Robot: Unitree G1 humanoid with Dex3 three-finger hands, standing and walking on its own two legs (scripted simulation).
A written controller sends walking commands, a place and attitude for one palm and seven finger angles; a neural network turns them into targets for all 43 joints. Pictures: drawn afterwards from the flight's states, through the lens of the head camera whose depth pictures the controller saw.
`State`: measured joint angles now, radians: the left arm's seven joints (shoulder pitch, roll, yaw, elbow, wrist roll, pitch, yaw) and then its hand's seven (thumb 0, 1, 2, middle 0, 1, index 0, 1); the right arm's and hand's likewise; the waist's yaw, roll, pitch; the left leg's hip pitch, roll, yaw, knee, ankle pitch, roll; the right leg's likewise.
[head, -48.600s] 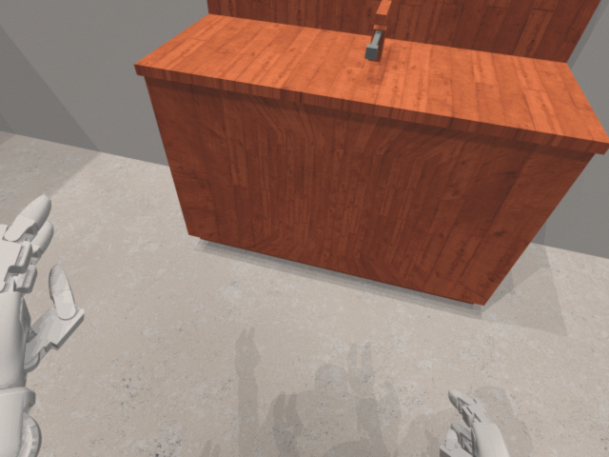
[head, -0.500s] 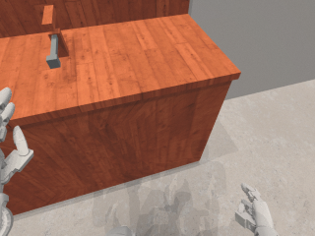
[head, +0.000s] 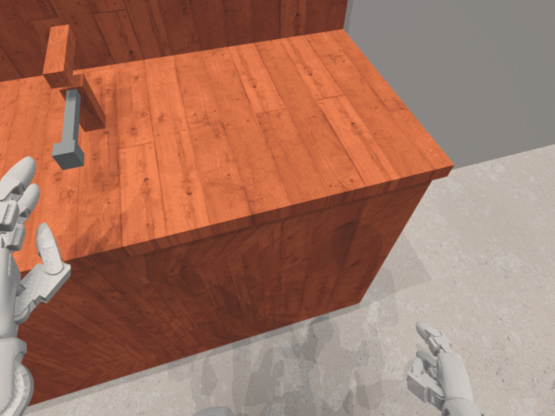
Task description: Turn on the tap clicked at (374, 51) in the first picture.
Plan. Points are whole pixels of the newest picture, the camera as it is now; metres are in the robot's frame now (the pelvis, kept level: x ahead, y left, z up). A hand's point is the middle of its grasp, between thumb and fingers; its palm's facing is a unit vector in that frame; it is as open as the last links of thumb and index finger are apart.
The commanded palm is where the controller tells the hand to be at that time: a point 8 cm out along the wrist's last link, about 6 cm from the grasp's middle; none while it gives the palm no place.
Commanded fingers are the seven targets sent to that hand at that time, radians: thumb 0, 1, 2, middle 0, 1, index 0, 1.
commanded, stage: come to a stop and stand still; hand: left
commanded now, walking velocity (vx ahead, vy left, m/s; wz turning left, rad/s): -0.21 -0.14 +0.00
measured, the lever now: (68, 155) +0.41 +0.32 +0.13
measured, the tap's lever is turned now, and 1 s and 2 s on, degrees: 0 0 0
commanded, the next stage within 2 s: look again from close up in 1.30 s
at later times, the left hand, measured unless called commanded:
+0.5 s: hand (73, 305) +0.19 +0.20 +0.17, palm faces +0.39 -0.82 -0.42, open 7.4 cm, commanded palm +0.13 +0.25 +0.19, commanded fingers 0.00 0.90 0.90 -0.20 -0.30 -0.20 -0.30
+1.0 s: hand (46, 360) +0.15 +0.20 +0.18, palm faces +0.41 -0.85 -0.34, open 7.4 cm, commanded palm +0.08 +0.26 +0.19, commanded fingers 0.00 0.90 0.90 -0.20 -0.30 -0.20 -0.30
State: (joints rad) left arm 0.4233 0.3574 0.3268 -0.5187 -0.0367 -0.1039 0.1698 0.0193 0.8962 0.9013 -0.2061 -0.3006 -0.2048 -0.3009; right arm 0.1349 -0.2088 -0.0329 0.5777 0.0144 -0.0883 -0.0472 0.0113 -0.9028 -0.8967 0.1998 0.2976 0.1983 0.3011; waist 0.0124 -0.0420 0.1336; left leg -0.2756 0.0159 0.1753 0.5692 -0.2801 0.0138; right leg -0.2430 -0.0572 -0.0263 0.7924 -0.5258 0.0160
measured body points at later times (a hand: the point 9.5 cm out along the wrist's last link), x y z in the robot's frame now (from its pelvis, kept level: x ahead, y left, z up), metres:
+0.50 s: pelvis -0.02 -0.03 +0.02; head +0.01 -0.06 +0.47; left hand +0.17 +0.24 +0.19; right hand +0.17 -0.28 -0.07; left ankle -0.05 +0.11 -0.68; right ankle +0.00 -0.09 -0.73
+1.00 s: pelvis -0.07 -0.03 +0.01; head -0.06 -0.04 +0.46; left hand +0.12 +0.24 +0.20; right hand +0.11 -0.23 -0.09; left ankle -0.06 +0.11 -0.72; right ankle -0.04 -0.10 -0.73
